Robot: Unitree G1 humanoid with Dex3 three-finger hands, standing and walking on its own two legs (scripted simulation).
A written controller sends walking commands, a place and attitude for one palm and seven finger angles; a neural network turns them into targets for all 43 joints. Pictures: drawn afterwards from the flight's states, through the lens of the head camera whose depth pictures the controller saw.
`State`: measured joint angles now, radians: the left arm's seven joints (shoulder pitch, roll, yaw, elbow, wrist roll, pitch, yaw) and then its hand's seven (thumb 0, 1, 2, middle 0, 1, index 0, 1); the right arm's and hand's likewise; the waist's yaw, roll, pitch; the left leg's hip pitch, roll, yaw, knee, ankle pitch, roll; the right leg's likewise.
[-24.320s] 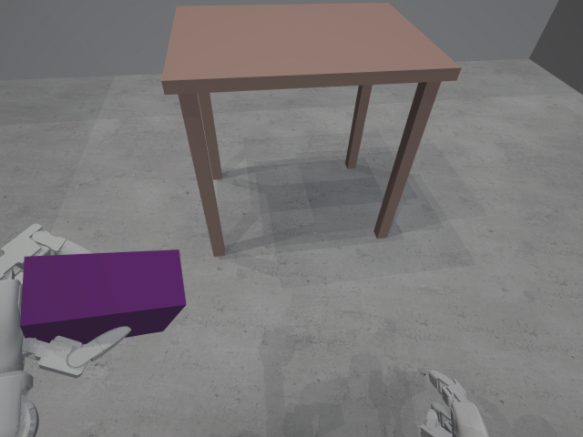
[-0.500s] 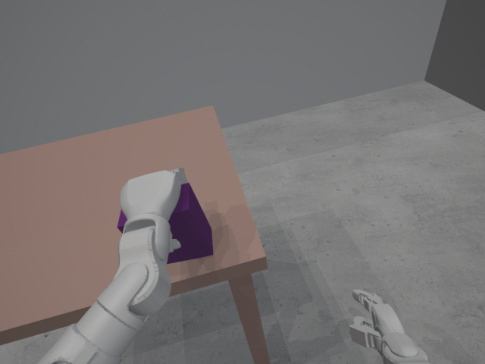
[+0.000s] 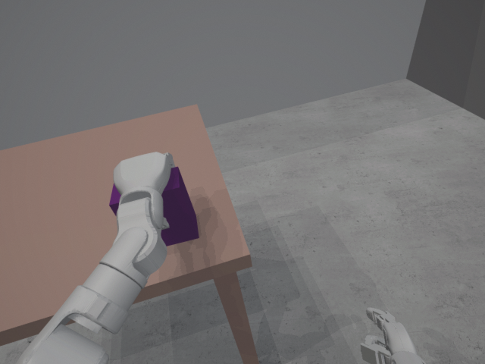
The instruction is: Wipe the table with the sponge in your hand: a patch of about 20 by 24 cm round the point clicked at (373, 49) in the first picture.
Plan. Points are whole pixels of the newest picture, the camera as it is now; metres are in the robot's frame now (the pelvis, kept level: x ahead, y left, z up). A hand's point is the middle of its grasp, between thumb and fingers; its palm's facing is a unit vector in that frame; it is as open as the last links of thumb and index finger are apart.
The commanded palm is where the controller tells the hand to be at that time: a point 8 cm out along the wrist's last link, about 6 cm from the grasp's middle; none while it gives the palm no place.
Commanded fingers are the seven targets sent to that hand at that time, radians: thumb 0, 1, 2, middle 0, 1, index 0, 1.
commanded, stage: wipe forward along the third lane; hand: left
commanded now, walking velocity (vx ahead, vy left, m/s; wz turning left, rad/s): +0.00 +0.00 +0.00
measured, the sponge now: (162, 219) +0.34 +0.20 +0.08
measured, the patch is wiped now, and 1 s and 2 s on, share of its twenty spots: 0.75 0.85 0.90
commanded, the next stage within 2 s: wipe back along the third lane in 1.00 s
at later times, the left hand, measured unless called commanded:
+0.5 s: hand (158, 179) +0.39 +0.21 +0.14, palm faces -0.02 -0.01 -1.00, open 10.1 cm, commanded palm +0.37 +0.22 +0.16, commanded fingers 0.00 0.10 1.30 -1.20 -1.60 -1.20 -1.60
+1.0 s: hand (155, 165) +0.43 +0.23 +0.14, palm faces -0.06 +0.01 -1.00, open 10.1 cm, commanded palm +0.42 +0.25 +0.16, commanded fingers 0.00 0.10 1.30 -1.20 -1.60 -1.20 -1.60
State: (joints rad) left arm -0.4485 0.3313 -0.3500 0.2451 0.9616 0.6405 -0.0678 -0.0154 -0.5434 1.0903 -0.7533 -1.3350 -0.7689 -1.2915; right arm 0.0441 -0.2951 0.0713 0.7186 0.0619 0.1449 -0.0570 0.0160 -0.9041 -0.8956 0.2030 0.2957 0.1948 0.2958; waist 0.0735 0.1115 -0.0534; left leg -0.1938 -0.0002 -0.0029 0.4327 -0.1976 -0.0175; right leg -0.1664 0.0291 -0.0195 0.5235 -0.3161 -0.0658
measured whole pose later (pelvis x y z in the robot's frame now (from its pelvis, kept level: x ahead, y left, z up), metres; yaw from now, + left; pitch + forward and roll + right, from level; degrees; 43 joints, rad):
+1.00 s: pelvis +0.01 +0.00 +0.00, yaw +0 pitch +3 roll +1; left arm -0.78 0.42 -0.19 0.82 0.98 0.33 -0.02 0.01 -0.57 1.12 -0.77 -1.33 -0.79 -1.29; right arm 0.18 -0.30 0.03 0.75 0.06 0.14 -0.10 0.01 -0.90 -0.90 0.20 0.30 0.20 0.30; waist -0.01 0.07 -0.09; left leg -0.31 0.02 -0.01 0.46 -0.21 -0.01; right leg -0.27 0.05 -0.02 0.51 -0.31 -0.07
